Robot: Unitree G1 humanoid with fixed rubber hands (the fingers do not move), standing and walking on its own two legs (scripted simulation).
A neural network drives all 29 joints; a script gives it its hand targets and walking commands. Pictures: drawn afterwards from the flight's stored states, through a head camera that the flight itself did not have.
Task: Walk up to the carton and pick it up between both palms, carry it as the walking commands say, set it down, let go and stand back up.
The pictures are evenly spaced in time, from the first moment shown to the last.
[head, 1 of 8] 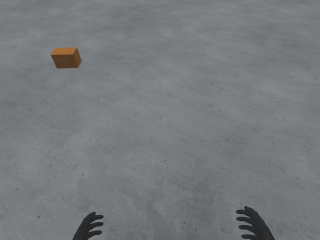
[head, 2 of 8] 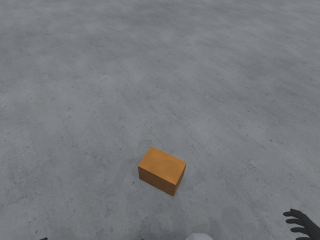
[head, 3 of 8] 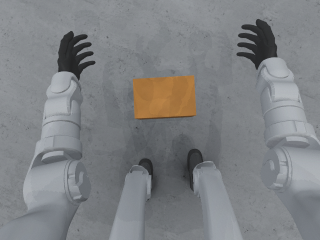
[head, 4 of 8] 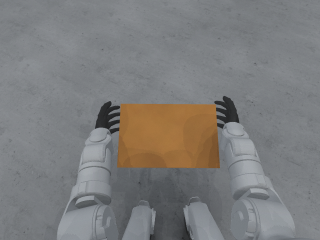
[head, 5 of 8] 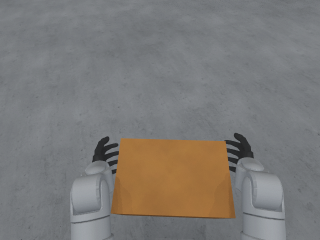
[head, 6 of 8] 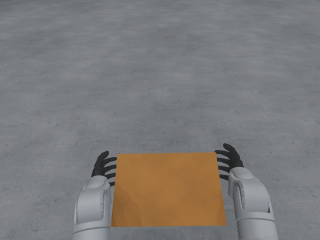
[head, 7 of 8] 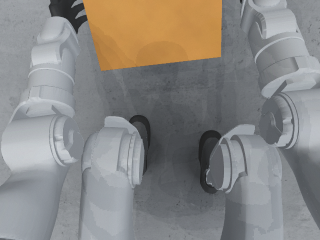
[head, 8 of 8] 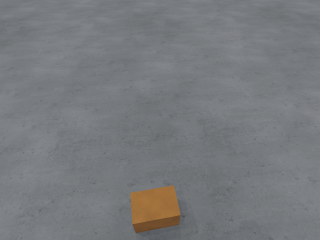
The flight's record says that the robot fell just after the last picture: no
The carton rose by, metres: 0.68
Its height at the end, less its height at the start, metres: +0.00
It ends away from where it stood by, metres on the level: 0.23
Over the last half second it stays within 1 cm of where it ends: yes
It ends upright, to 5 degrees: yes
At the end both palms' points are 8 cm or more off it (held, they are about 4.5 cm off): yes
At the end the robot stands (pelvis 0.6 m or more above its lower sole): yes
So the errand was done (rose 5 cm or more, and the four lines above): yes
